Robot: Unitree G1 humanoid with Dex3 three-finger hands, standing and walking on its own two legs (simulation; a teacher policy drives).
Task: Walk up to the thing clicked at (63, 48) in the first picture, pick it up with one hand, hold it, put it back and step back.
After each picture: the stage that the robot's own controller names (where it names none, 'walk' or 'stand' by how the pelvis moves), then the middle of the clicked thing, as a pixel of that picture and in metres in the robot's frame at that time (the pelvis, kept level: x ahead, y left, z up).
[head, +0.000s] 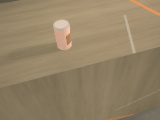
stand; (62, 35) +0.58 +0.13 +0.06
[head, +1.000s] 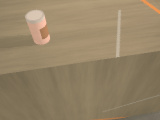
walk; (38, 28) +0.54 +0.22 +0.09
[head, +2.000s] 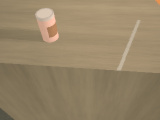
stand; (47, 25) +0.55 +0.19 +0.09
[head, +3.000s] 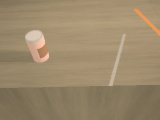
stand; (37, 46) +0.50 +0.22 +0.06
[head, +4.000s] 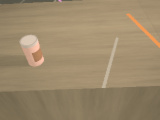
stand; (32, 51) +0.50 +0.24 +0.05
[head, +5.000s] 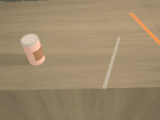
stand; (33, 50) +0.50 +0.24 +0.05
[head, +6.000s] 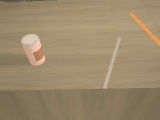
stand; (33, 50) +0.50 +0.24 +0.05
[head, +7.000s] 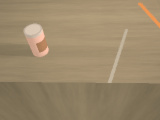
rise first; (37, 41) +0.51 +0.23 +0.06
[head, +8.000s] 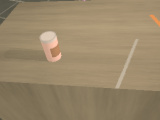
go down; (51, 46) +0.52 +0.21 +0.06
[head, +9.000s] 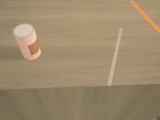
go down; (28, 42) +0.50 +0.19 +0.07
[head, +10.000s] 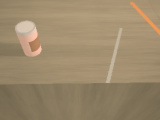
approach; (29, 39) +0.52 +0.19 +0.07
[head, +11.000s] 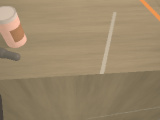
close in; (10, 28) +0.51 +0.21 +0.11
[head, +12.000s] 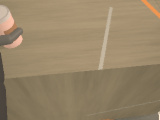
lift; (5, 28) +0.51 +0.21 +0.11
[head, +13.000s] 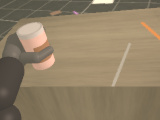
lift; (37, 46) +0.34 +0.16 +0.25
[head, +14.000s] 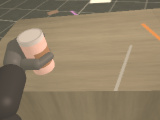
hold; (37, 52) +0.34 +0.16 +0.23
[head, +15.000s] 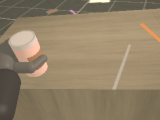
hold; (30, 54) +0.33 +0.18 +0.23
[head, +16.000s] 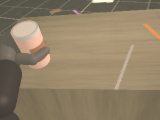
hold; (32, 46) +0.33 +0.17 +0.26
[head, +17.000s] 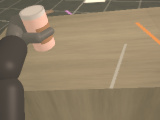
crouch; (38, 29) +0.40 +0.14 +0.27
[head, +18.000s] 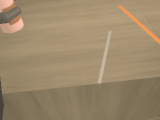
lower; (4, 10) +0.50 +0.20 +0.25
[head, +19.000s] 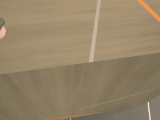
lower; out of the picture +0.53 +0.23 +0.12
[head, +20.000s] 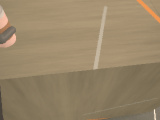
lower; out of the picture +0.51 +0.22 +0.11
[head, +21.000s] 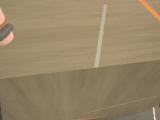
lower; out of the picture +0.52 +0.22 +0.12
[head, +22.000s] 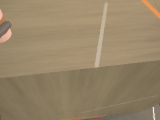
lower; out of the picture +0.52 +0.23 +0.12
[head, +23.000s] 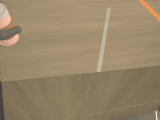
open; (1, 25) +0.52 +0.22 +0.11
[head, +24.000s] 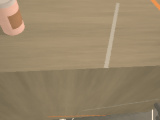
sink last; (8, 13) +0.53 +0.20 +0.11
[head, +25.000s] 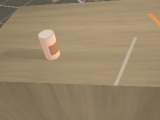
sink last; (49, 45) +0.53 +0.22 +0.08
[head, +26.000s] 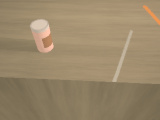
stand; (42, 36) +0.53 +0.20 +0.07
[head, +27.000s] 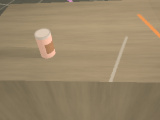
stand; (45, 43) +0.56 +0.21 +0.06
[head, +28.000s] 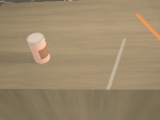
stand; (39, 48) +0.52 +0.22 +0.05
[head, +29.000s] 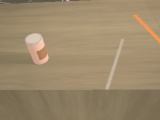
stand; (37, 49) +0.51 +0.23 +0.05
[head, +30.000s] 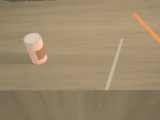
stand; (36, 49) +0.51 +0.23 +0.05
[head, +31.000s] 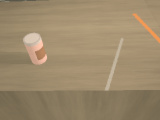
stand; (35, 49) +0.51 +0.23 +0.05
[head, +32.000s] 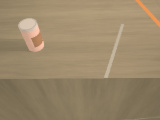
walk; (32, 35) +0.53 +0.24 +0.06
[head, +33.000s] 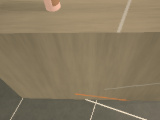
walk; out of the picture +0.70 +0.18 +0.08
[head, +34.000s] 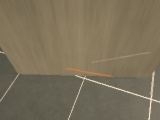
walk; out of the picture +0.97 +0.22 +0.07
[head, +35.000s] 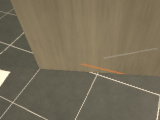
stand; out of the picture +1.17 +0.17 +0.07
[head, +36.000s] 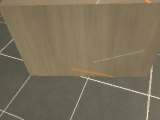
stand; out of the picture +1.18 +0.21 +0.05
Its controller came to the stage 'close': yes
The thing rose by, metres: 0.21
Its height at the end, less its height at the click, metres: +0.00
